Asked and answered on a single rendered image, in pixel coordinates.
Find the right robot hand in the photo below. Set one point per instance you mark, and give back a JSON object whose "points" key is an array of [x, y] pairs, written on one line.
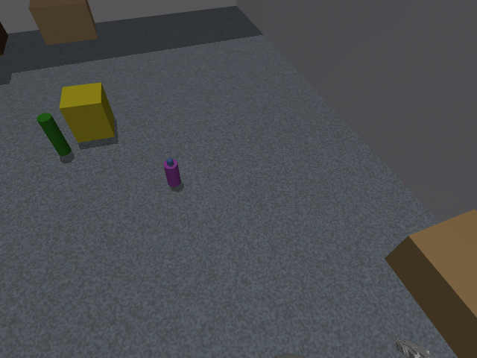
{"points": [[412, 350]]}

